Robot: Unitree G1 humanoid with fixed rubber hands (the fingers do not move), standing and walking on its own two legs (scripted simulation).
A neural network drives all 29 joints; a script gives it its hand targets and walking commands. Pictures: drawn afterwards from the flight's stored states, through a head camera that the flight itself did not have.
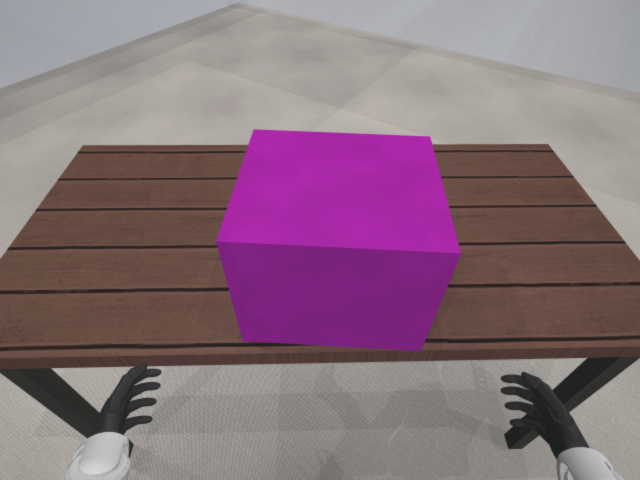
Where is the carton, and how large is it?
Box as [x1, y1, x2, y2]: [216, 129, 460, 350]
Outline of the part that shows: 254,129 216,240 242,340 420,350 460,254 430,137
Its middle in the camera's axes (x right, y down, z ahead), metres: +0.02 +0.00 +0.63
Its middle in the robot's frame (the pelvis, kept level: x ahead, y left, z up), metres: +0.45 +0.01 +0.02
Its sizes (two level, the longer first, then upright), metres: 0.290 0.255 0.238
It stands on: a table, 0.68 m high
